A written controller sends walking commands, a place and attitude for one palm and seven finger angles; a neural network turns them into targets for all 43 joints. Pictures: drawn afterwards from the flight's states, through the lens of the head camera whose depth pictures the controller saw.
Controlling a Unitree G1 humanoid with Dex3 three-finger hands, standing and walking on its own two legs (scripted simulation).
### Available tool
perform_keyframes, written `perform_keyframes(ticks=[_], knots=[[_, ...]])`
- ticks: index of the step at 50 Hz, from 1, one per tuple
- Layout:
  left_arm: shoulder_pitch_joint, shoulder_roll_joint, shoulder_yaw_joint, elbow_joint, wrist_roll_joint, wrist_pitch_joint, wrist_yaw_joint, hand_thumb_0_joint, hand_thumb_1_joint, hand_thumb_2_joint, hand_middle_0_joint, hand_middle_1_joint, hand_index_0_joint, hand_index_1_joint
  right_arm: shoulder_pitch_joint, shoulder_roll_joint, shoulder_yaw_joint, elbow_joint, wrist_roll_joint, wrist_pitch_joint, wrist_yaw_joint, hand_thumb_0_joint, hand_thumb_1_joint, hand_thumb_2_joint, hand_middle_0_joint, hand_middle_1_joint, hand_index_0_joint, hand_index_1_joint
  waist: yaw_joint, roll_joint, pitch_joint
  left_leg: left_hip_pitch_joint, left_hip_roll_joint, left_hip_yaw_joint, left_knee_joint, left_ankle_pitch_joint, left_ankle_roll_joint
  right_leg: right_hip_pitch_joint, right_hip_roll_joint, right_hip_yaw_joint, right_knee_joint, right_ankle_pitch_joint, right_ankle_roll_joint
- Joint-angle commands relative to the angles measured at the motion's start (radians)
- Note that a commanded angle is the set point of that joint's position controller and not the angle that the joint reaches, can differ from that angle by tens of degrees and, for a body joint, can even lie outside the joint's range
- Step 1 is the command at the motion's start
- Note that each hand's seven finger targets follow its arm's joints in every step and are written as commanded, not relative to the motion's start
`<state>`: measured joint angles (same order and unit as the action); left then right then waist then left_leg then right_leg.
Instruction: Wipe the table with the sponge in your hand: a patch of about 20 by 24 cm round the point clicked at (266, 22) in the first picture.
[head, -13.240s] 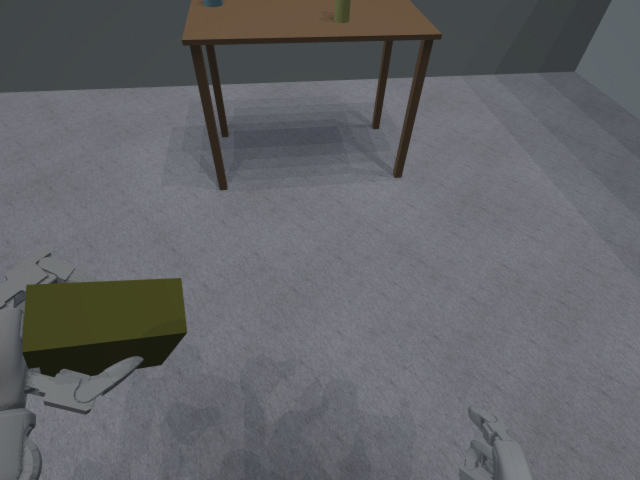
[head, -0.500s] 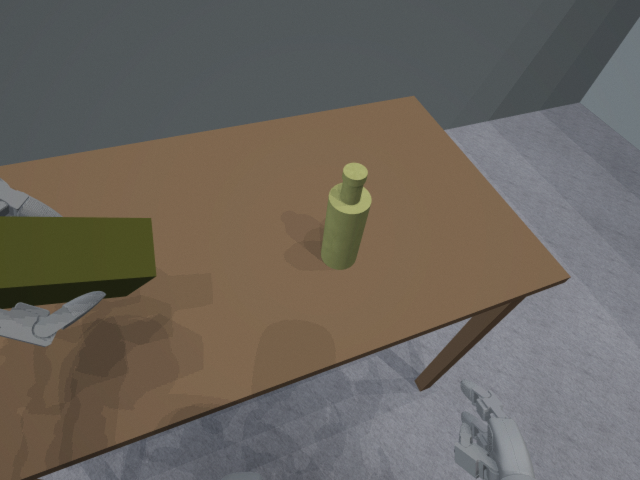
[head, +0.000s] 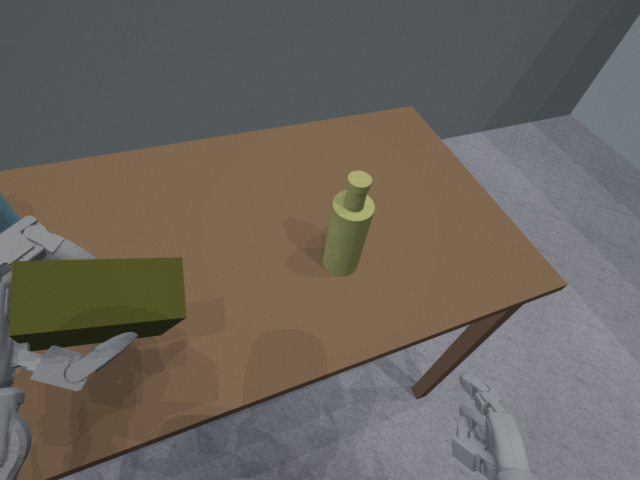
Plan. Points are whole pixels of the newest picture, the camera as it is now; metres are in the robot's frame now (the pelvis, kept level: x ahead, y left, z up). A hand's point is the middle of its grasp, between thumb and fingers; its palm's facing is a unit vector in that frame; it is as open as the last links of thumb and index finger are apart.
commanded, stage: look again from close up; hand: left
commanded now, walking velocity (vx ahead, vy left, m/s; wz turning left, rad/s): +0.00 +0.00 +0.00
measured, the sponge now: (125, 304) +0.24 +0.21 +0.14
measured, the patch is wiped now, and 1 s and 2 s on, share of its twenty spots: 0.00 0.00 0.00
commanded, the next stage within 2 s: turn the palm down, sponge in hand in 0.36 s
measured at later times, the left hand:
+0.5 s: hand (67, 287) +0.24 +0.25 +0.16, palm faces +0.36 -0.81 -0.47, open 9.6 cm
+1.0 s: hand (50, 335) +0.20 +0.26 +0.14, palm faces +0.45 -0.58 -0.68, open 9.6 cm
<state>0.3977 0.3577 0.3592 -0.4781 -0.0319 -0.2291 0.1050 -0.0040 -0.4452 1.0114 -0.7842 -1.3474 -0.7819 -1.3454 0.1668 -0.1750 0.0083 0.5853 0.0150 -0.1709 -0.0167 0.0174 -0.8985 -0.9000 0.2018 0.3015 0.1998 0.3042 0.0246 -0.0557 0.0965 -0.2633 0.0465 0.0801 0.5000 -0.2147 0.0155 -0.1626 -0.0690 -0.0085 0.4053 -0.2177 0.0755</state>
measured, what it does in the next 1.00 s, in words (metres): shifts its weight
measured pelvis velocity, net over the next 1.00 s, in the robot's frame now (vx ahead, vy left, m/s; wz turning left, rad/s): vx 0.00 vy -0.06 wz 0.11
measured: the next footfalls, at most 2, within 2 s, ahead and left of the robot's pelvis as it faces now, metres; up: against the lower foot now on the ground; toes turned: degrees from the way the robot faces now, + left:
none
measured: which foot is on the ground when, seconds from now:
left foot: down 0.00-1.00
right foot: down 0.00-1.00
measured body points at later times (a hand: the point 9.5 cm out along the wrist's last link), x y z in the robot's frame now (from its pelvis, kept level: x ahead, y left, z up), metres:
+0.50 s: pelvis +0.00 +0.00 +0.00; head +0.04 +0.03 +0.44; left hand +0.21 +0.30 +0.19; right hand +0.19 -0.22 -0.07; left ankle +0.04 +0.10 -0.74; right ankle +0.00 -0.17 -0.74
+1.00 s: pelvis +0.00 -0.06 -0.02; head +0.01 -0.06 +0.43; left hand +0.17 +0.29 +0.17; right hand +0.22 -0.25 -0.10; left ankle +0.03 +0.10 -0.74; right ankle +0.00 -0.17 -0.74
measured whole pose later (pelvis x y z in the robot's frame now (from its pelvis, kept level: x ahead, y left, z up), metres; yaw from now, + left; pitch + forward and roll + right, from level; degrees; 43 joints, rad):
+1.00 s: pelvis +0.00 -0.06 -0.02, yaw +6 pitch +0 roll -1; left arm 0.23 0.55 0.34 -0.29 0.16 0.03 0.06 0.00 -0.44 1.01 -0.77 -1.36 -0.77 -1.36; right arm 0.16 -0.24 0.03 0.59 0.01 -0.07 -0.04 0.02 -0.90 -0.90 0.20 0.30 0.20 0.30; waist 0.08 0.04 0.01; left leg -0.42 0.07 -0.07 0.68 -0.27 -0.05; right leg -0.29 -0.03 -0.13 0.67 -0.37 0.00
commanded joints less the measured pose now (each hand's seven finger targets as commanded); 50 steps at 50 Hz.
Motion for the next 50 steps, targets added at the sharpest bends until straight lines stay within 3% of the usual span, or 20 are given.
perform_keyframes(ticks=[1, 5, 14, 18, 22, 23, 24, 25, 26, 27, 28, 29, 32, 34, 36, 38, 39, 41, 48, 50], knots=[[-0.066, 0.178, 0.126, -0.238, -0.019, -0.063, 0.015, 0.0, 0.1, 1.3, -1.2, -1.6, -1.2, -1.6, -0.063, -0.138, -0.056, -0.165, 0.001, -0.039, -0.014, 0.0, -0.9, -0.9, 0.2, 0.3, 0.2, 0.3, -0.008, 0.122, -0.18, 0.059, 0.031, -0.056, -0.122, 0.04, -0.013, 0.033, 0.022, 0.005, -0.039, 0.16, -0.075], [-0.064, 0.174, 0.12, -0.264, -0.021, -0.061, 0.011, 0.0, 0.1, 1.3, -1.2, -1.6, -1.2, -1.6, -0.068, -0.136, -0.053, -0.174, 0.003, -0.035, -0.014, 0.0, -0.9, -0.9, 0.2, 0.3, 0.2, 0.3, -0.008, 0.16, -0.191, 0.063, 0.035, -0.055, -0.132, 0.046, -0.012, 0.045, 0.03, -0.007, -0.029, 0.162, -0.073], [-0.039, 0.148, 0.102, -0.241, -0.017, -0.044, 0.012, 0.0, 0.1, 1.3, -1.2, -1.6, -1.2, -1.6, -0.064, -0.139, -0.052, -0.166, 0.002, -0.027, -0.013, 0.0, -0.9, -0.9, 0.2, 0.3, 0.2, 0.3, -0.009, 0.116, -0.196, 0.069, 0.036, -0.051, -0.125, 0.044, -0.01, 0.046, 0.027, -0.011, -0.041, 0.168, -0.068], [-0.04, 0.196, 0.145, -0.259, -0.014, -0.039, 0.021, 0.0, 0.1, 1.3, -1.2, -1.6, -1.2, -1.6, -0.083, -0.144, -0.055, -0.168, 0.007, -0.025, -0.015, 0.0, -0.9, -0.9, 0.2, 0.3, 0.2, 0.3, -0.006, 0.141, -0.204, 0.074, 0.035, -0.049, -0.124, 0.047, -0.009, 0.054, 0.027, -0.006, -0.036, 0.172, -0.067], [-0.042, 0.175, 0.123, -0.269, -0.017, -0.039, 0.016, 0.0, 0.1, 1.3, -1.2, -1.6, -1.2, -1.6, -0.064, -0.144, -0.059, -0.172, 0.004, -0.019, -0.015, 0.0, -0.9, -0.9, 0.2, 0.3, 0.2, 0.3, -0.009, 0.126, -0.196, 0.073, 0.038, -0.051, -0.119, 0.049, -0.011, 0.052, 0.019, -0.004, -0.035, 0.179, -0.071], [-0.951, 0.953, 0.469, -0.572, 0.007, -0.194, 0.033, 0.0, 0.1, 1.3, -1.2, -1.6, -1.2, -1.6, 0.066, -0.199, 0.024, -0.204, 0.06, 0.006, -0.097, 0.0, -0.9, -0.9, 0.2, 0.3, 0.2, 0.3, -0.067, 0.291, -0.298, 0.008, 0.059, -0.132, -0.106, -0.232, 0.01, 0.01, 0.021, -0.009, 0.122, -0.173, -0.002], [-0.635, 0.487, 0.3, -0.096, 0.122, -0.006, 0.008, 0.0, 0.1, 1.3, -1.2, -1.6, -1.2, -1.6, -0.016, -0.167, -0.054, -0.138, -0.093, -0.01, -0.073, 0.0, -0.9, -0.9, 0.2, 0.3, 0.2, 0.3, 0.075, 0.328, -0.456, 0.208, -0.009, -0.11, -0.068, 0.113, -0.05, 0.014, 0.06, -0.077, 0.161, 0.05, -0.114], [-0.368, 0.303, 0.126, 0.01, 0.017, 0.078, -0.008, 0.0, 0.1, 1.3, -1.2, -1.6, -1.2, -1.6, -0.038, -0.184, -0.036, -0.197, -0.051, -0.029, -0.009, 0.0, -0.9, -0.9, 0.2, 0.3, 0.2, 0.3, 0.054, 0.252, -0.344, 0.183, -0.011, -0.135, -0.052, 0.394, -0.075, -0.057, 0.09, -0.108, 0.12, 0.087, -0.116], [-0.333, 0.251, 0.138, -0.021, 0.005, 0.134, -0.046, 0.0, 0.1, 1.3, -1.2, -1.6, -1.2, -1.6, -0.05, -0.205, -0.044, -0.133, -0.044, -0.029, 0.013, 0.0, -0.9, -0.9, 0.2, 0.3, 0.2, 0.3, 0.057, 0.229, -0.356, 0.253, 0.011, -0.099, -0.034, 0.402, -0.067, -0.091, 0.093, -0.096, 0.08, 0.13, -0.101], [-0.266, 0.225, 0.088, -0.036, -0.03, 0.2, -0.074, 0.0, 0.1, 1.3, -1.2, -1.6, -1.2, -1.6, -0.065, -0.206, -0.045, -0.137, -0.021, -0.024, 0.014, 0.0, -0.9, -0.9, 0.2, 0.3, 0.2, 0.3, 0.063, 0.229, -0.328, 0.239, 0.0, -0.079, -0.028, 0.392, -0.049, -0.065, 0.085, -0.102, 0.067, 0.176, -0.097], [-0.202, 0.144, 0.017, -0.002, -0.035, 0.279, -0.095, 0.0, 0.1, 1.3, -1.2, -1.6, -1.2, -1.6, -0.131, -0.194, -0.024, -0.149, 0.007, -0.019, 0.032, 0.0, -0.9, -0.9, 0.2, 0.3, 0.2, 0.3, 0.056, 0.19, -0.281, 0.207, -0.002, -0.066, -0.031, 0.326, -0.045, -0.063, 0.092, -0.113, 0.064, 0.157, -0.097], [-0.135, 0.159, -0.006, -0.061, -0.001, 0.308, -0.103, 0.0, 0.1, 1.3, -1.2, -1.6, -1.2, -1.6, -0.108, -0.202, -0.025, -0.145, 0.009, -0.013, 0.035, 0.0, -0.9, -0.9, 0.2, 0.3, 0.2, 0.3, 0.062, 0.159, -0.19, 0.141, 0.005, -0.062, -0.036, 0.284, -0.039, -0.078, 0.08, -0.135, 0.055, 0.188, -0.095], [-0.087, 0.248, 0.004, -0.191, 0.102, 0.313, -0.1, 0.0, 0.1, 1.3, -1.2, -1.6, -1.2, -1.6, -0.137, -0.196, -0.019, -0.191, 0.0, 0.016, 0.046, 0.0, -0.9, -0.9, 0.2, 0.3, 0.2, 0.3, 0.035, 0.112, -0.158, 0.05, -0.004, -0.069, -0.048, 0.12, -0.023, -0.116, 0.082, -0.139, 0.079, 0.09, -0.087], [-0.136, 0.366, 0.128, -0.345, 0.125, 0.235, -0.063, 0.0, 0.1, 1.3, -1.2, -1.6, -1.2, -1.6, -0.146, -0.175, -0.016, -0.223, -0.02, 0.019, 0.034, 0.0, -0.9, -0.9, 0.2, 0.3, 0.2, 0.3, 0.045, 0.107, -0.253, 0.048, -0.021, -0.07, -0.02, 0.068, -0.019, -0.111, 0.087, -0.132, 0.094, 0.027, -0.087], [-0.118, 0.382, 0.196, -0.308, 0.103, 0.138, -0.027, 0.0, 0.1, 1.3, -1.2, -1.6, -1.2, -1.6, -0.128, -0.169, -0.024, -0.201, -0.033, 0.018, 0.016, 0.0, -0.9, -0.9, 0.2, 0.3, 0.2, 0.3, 0.032, 0.081, -0.257, 0.042, -0.019, -0.072, 0.011, 0.033, -0.02, -0.162, 0.098, -0.133, 0.109, -0.026, -0.075], [-0.201, 0.461, 0.271, -0.327, 0.097, 0.074, 0.022, 0.0, 0.1, 1.3, -1.2, -1.6, -1.2, -1.6, -0.132, -0.168, -0.031, -0.183, -0.028, 0.013, 0.007, 0.0, -0.9, -0.9, 0.2, 0.3, 0.2, 0.3, 0.037, 0.176, -0.286, 0.05, -0.026, -0.065, 0.037, -0.038, -0.027, -0.192, 0.099, -0.112, 0.116, -0.091, -0.076], [-0.248, 0.402, 0.21, -0.315, 0.112, 0.051, 0.044, 0.0, 0.1, 1.3, -1.2, -1.6, -1.2, -1.6, -0.103, -0.146, -0.028, -0.18, -0.033, 0.009, 0.002, 0.0, -0.9, -0.9, 0.2, 0.3, 0.2, 0.3, 0.034, 0.209, -0.278, 0.039, -0.036, -0.065, 0.052, -0.017, -0.027, -0.197, 0.093, -0.116, 0.114, -0.09, -0.083], [-0.226, 0.383, 0.193, -0.163, 0.125, 0.056, 0.063, 0.0, 0.1, 1.3, -1.2, -1.6, -1.2, -1.6, -0.078, -0.168, -0.043, -0.14, -0.032, 0.018, -0.004, 0.0, -0.9, -0.9, 0.2, 0.3, 0.2, 0.3, 0.01, 0.215, -0.248, 0.019, -0.035, -0.062, 0.074, -0.031, -0.026, -0.234, 0.084, -0.11, 0.115, -0.089, -0.075], [-0.366, 0.438, 0.033, -0.006, 0.207, 0.237, -0.061, 0.0, 0.1, 1.3, -1.2, -1.6, -1.2, -1.6, -0.147, -0.181, -0.018, -0.182, 0.008, 0.041, -0.044, 0.0, -0.9, -0.9, 0.2, 0.3, 0.2, 0.3, 0.009, 0.179, -0.194, -0.017, -0.059, -0.056, 0.082, -0.138, -0.006, -0.25, 0.054, -0.058, 0.059, -0.198, -0.069], [-0.362, 0.454, 0.029, -0.028, 0.228, 0.228, -0.089, 0.0, 0.1, 1.3, -1.2, -1.6, -1.2, -1.6, -0.111, -0.178, -0.023, -0.19, -0.002, 0.039, -0.052, 0.0, -0.9, -0.9, 0.2, 0.3, 0.2, 0.3, 0.013, 0.137, -0.214, -0.02, -0.052, -0.07, 0.1, -0.096, 0.002, -0.239, 0.048, -0.058, 0.058, -0.171, -0.065]])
